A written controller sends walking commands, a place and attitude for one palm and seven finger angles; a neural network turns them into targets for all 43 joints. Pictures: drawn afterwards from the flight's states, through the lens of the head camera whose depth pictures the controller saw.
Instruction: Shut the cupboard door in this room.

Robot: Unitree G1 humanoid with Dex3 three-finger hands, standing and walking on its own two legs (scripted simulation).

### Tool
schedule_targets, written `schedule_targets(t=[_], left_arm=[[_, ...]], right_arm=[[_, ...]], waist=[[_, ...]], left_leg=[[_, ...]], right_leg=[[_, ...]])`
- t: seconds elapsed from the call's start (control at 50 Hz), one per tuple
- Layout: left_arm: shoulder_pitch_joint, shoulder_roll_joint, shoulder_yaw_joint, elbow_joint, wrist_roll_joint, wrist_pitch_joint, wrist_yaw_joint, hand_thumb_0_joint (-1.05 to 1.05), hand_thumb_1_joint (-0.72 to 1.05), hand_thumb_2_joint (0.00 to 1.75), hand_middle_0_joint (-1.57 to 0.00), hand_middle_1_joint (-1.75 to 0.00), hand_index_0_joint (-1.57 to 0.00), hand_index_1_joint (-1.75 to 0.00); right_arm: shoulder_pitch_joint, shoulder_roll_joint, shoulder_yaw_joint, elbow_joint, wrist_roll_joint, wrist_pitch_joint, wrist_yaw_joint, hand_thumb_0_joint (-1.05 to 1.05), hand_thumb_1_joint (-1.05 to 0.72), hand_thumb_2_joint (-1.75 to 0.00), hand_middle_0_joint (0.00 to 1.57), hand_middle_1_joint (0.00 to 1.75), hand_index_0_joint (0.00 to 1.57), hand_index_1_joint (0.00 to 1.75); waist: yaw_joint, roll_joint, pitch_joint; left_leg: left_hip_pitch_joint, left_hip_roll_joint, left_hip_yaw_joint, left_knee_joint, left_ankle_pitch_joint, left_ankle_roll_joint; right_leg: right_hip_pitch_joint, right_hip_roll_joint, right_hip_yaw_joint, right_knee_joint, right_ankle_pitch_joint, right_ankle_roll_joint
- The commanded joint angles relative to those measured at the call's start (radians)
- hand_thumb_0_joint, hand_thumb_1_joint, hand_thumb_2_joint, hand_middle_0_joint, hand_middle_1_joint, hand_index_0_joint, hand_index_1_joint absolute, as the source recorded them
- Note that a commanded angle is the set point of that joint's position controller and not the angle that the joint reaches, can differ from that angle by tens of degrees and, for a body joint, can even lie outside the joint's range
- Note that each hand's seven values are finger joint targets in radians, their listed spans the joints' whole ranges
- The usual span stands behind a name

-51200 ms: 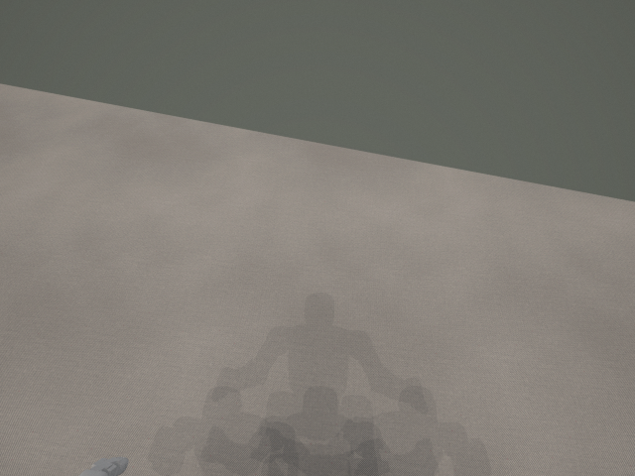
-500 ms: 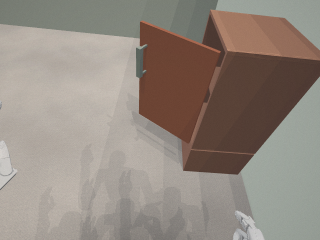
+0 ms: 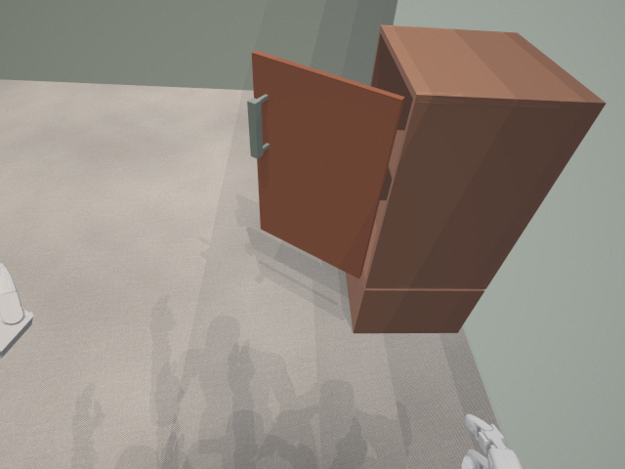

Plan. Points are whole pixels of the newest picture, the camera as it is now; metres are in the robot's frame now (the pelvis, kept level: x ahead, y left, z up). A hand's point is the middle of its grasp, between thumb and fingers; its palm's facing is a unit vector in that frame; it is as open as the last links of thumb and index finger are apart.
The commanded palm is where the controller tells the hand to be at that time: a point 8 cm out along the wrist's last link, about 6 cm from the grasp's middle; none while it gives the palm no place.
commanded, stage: stop stepping back and stand still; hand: left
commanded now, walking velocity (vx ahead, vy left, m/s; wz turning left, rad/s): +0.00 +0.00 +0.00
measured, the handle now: (260, 126) +0.93 +0.15 -0.03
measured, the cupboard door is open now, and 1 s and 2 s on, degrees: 56 56 56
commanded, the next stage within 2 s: let the arm hang, fingers relaxed in 0.06 s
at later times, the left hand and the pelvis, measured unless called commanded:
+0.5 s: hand out of the picture +0.01 +0.17 -0.18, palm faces +0.04 -0.99 -0.12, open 7.1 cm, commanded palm none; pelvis +0.02 +0.00 +0.00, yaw +2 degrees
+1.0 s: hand out of the picture -0.04 +0.17 -0.17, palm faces +0.07 -0.98 -0.18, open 7.4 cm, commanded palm none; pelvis +0.01 +0.01 +0.01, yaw +1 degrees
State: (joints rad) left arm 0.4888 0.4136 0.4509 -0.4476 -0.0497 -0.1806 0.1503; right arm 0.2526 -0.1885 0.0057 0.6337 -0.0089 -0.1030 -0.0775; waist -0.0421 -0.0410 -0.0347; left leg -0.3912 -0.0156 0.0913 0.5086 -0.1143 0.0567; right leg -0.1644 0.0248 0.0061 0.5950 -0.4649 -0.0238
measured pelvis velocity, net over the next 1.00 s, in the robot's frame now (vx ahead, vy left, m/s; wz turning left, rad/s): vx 0.01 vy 0.01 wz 0.02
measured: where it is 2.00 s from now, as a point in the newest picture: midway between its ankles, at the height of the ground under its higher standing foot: outside the picture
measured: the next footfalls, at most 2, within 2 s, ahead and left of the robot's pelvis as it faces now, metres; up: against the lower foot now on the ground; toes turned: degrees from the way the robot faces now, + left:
none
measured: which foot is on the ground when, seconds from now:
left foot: down 0.00-1.00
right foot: down 0.00-1.00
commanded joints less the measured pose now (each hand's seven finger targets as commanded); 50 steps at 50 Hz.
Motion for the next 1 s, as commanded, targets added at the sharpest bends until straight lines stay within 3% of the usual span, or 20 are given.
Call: schedule_targets(t=[0.0,0.04,0.06,0.08,0.12,0.14,0.16,0.2,0.24,0.28,0.32,0.36,0.4,0.42,0.46,0.54,0.6,0.7,0.82,0.98], left_arm=[[0.129,0.178,0.120,-0.251,-0.012,-0.070,0.017,0.00,0.90,0.90,-0.20,-0.30,-0.20,-0.30],[0.130,0.188,0.131,-0.229,-0.019,-0.059,0.022,0.00,0.90,0.90,-0.20,-0.30,-0.20,-0.30],[0.123,0.184,0.127,-0.205,-0.020,-0.055,0.025,0.00,0.90,0.90,-0.20,-0.30,-0.20,-0.30],[0.096,0.195,0.134,-0.192,-0.023,-0.052,0.029,0.00,0.90,0.90,-0.20,-0.30,-0.20,-0.30],[0.023,0.160,0.078,-0.146,-0.014,-0.050,0.031,0.00,0.90,0.90,-0.20,-0.30,-0.20,-0.30],[-0.032,0.000,-0.352,0.515,0.085,0.096,-0.120,0.00,0.90,0.90,-0.20,-0.30,-0.20,-0.30],[-0.027,-0.028,-0.338,0.538,0.076,0.171,-0.131,0.00,0.90,0.90,-0.20,-0.30,-0.20,-0.30],[-0.053,-0.078,-0.358,0.624,0.079,0.190,-0.133,0.00,0.90,0.90,-0.20,-0.30,-0.20,-0.30],[-0.081,-0.049,-0.358,0.744,0.075,0.195,-0.133,0.00,0.90,0.90,-0.20,-0.30,-0.20,-0.30],[-0.101,-0.020,-0.364,0.899,0.074,0.191,-0.134,0.00,0.90,0.90,-0.20,-0.30,-0.20,-0.30],[-0.123,-0.027,-0.380,1.052,0.074,0.187,-0.134,0.00,0.90,0.90,-0.20,-0.30,-0.20,-0.30],[-0.182,-0.039,-0.405,1.164,0.068,0.189,-0.132,0.00,0.90,0.90,-0.20,-0.30,-0.20,-0.30],[-0.191,-0.058,-0.414,1.250,0.065,0.187,-0.128,0.00,0.90,0.90,-0.20,-0.30,-0.20,-0.30],[-0.167,-0.076,-0.419,1.296,0.062,0.185,-0.126,0.00,0.90,0.90,-0.20,-0.30,-0.20,-0.30],[-0.079,-0.107,-0.416,1.390,0.059,0.188,-0.122,0.00,0.90,0.90,-0.20,-0.30,-0.20,-0.30],[-0.017,-0.141,-0.427,1.508,0.059,0.183,-0.121,0.00,0.90,0.90,-0.20,-0.30,-0.20,-0.30],[0.005,-0.164,-0.435,1.554,0.060,0.181,-0.117,0.00,0.90,0.90,-0.20,-0.30,-0.20,-0.30],[0.032,-0.190,-0.441,1.593,0.060,0.183,-0.108,0.00,0.90,0.90,-0.20,-0.30,-0.20,-0.30],[0.064,-0.215,-0.440,1.606,0.063,0.190,-0.101,0.00,0.90,0.90,-0.20,-0.30,-0.20,-0.30],[0.060,-0.208,-0.433,1.586,0.065,0.186,-0.097,0.00,0.90,0.90,-0.20,-0.30,-0.20,-0.30]], right_arm=[[-0.105,-0.131,-0.038,-0.176,0.004,-0.042,0.007,0.00,-0.90,-0.90,0.20,0.30,0.20,0.30],[-0.097,-0.130,-0.046,-0.172,0.003,-0.024,0.007,0.00,-0.90,-0.90,0.20,0.30,0.20,0.30],[-0.091,-0.127,-0.044,-0.164,0.001,-0.015,0.005,0.00,-0.90,-0.90,0.20,0.30,0.20,0.30],[-0.085,-0.135,-0.045,-0.153,-0.002,-0.012,0.002,0.00,-0.90,-0.90,0.20,0.30,0.20,0.30],[-0.074,-0.133,-0.038,-0.138,0.009,-0.014,-0.005,0.00,-0.90,-0.90,0.20,0.30,0.20,0.30],[-0.153,-0.315,-0.076,0.027,0.012,-0.081,0.085,0.00,-0.90,-0.90,0.20,0.30,0.20,0.30],[-0.080,-0.283,-0.089,0.042,0.009,-0.028,0.081,0.00,-0.90,-0.90,0.20,0.30,0.20,0.30],[-0.046,-0.269,-0.061,0.062,-0.007,0.003,0.068,0.00,-0.90,-0.90,0.20,0.30,0.20,0.30],[-0.077,-0.274,-0.039,0.074,-0.015,0.031,0.062,0.00,-0.90,-0.90,0.20,0.30,0.20,0.30],[-0.105,-0.263,-0.032,0.098,-0.019,0.055,0.067,0.00,-0.90,-0.90,0.20,0.30,0.20,0.30],[-0.127,-0.216,-0.026,0.143,-0.018,0.082,0.070,0.00,-0.90,-0.90,0.20,0.30,0.20,0.30],[-0.093,-0.165,-0.018,0.200,-0.019,0.109,0.073,0.00,-0.90,-0.90,0.20,0.30,0.20,0.30],[-0.049,-0.141,-0.016,0.251,-0.017,0.113,0.069,0.00,-0.90,-0.90,0.20,0.30,0.20,0.30],[-0.033,-0.134,-0.013,0.273,-0.016,0.108,0.065,0.00,-0.90,-0.90,0.20,0.30,0.20,0.30],[-0.028,-0.128,-0.013,0.310,-0.014,0.100,0.052,0.00,-0.90,-0.90,0.20,0.30,0.20,0.30],[0.014,-0.118,-0.016,0.378,-0.005,0.097,0.038,0.00,-0.90,-0.90,0.20,0.30,0.20,0.30],[0.047,-0.107,-0.021,0.413,-0.001,0.100,0.032,0.00,-0.90,-0.90,0.20,0.30,0.20,0.30],[0.080,-0.084,-0.024,0.457,-0.002,0.109,0.031,0.00,-0.90,-0.90,0.20,0.30,0.20,0.30],[0.104,-0.057,-0.026,0.481,-0.008,0.119,0.033,0.00,-0.90,-0.90,0.20,0.30,0.20,0.30],[0.120,-0.037,-0.027,0.488,-0.006,0.115,0.037,0.00,-0.90,-0.90,0.20,0.30,0.20,0.30]], waist=[[0.035,0.185,-0.112],[0.021,0.052,-0.062],[0.017,0.005,-0.029],[0.015,-0.007,-0.020],[0.008,-0.006,-0.022],[-0.007,0.072,0.002],[0.006,0.046,-0.075],[0.028,0.003,-0.088],[0.049,-0.057,-0.059],[0.060,-0.099,-0.032],[0.051,-0.125,0.014],[0.009,-0.046,0.087],[-0.004,0.074,0.081],[0.000,0.142,0.064],[0.036,0.266,0.022],[0.040,0.187,0.010],[0.032,0.072,0.040],[0.028,0.017,0.106],[0.035,0.021,0.159],[0.041,0.009,0.171]], left_leg=[[0.027,0.102,-0.142,-0.209,-0.378,-0.067],[0.091,0.071,-0.119,-0.058,-0.275,-0.075],[0.120,0.071,-0.119,0.007,-0.202,-0.070],[0.139,0.075,-0.120,0.036,-0.143,-0.067],[0.179,0.088,-0.125,0.014,-0.032,-0.052],[0.138,0.144,-0.184,0.172,0.347,-0.026],[0.195,0.154,-0.178,0.133,0.369,-0.019],[0.140,0.220,-0.288,0.041,0.420,0.041],[0.103,0.237,-0.369,-0.067,0.295,0.074],[0.057,0.192,-0.321,-0.092,0.123,0.052],[0.086,0.105,-0.232,-0.053,0.002,0.003],[0.181,0.050,-0.175,0.003,-0.078,-0.033],[0.237,0.072,-0.179,-0.002,-0.002,-0.032],[0.239,0.093,-0.202,-0.051,0.025,-0.026],[0.202,0.123,-0.244,-0.142,-0.004,-0.003],[0.232,0.127,-0.243,-0.170,-0.001,0.004],[0.257,0.125,-0.225,-0.162,0.008,0.005],[0.239,0.119,-0.211,-0.177,-0.048,0.003],[0.181,0.116,-0.225,-0.229,-0.189,0.000],[0.170,0.109,-0.213,-0.225,-0.157,-0.001]], right_leg=[[0.069,-0.017,-0.002,-0.212,0.046,-0.022],[-0.100,-0.095,0.123,-0.312,-0.071,-0.069],[-0.174,-0.139,0.189,-0.351,-0.063,-0.086],[-0.195,-0.163,0.210,-0.356,0.007,-0.094],[-0.168,-0.138,0.150,-0.287,0.227,-0.056],[-0.212,-0.155,0.016,-0.052,0.518,-0.037],[-0.176,-0.110,0.036,-0.027,0.421,-0.018],[-0.139,-0.057,-0.014,0.076,0.202,0.006],[-0.099,-0.045,0.001,0.064,0.089,0.006],[-0.042,-0.067,0.033,-0.059,0.129,-0.011],[-0.089,-0.123,0.112,-0.210,0.126,-0.047],[-0.240,-0.180,0.171,-0.308,0.018,-0.093],[-0.238,-0.159,0.138,-0.293,0.083,-0.084],[-0.191,-0.128,0.113,-0.265,0.121,-0.064],[-0.067,-0.092,0.077,-0.234,0.183,-0.038],[-0.018,-0.094,0.064,-0.270,0.213,-0.034],[-0.041,-0.101,0.060,-0.302,0.210,-0.032],[-0.067,-0.104,0.058,-0.313,0.173,-0.034],[-0.091,-0.089,0.055,-0.288,0.099,-0.033],[-0.098,-0.093,0.056,-0.286,0.111,-0.033]])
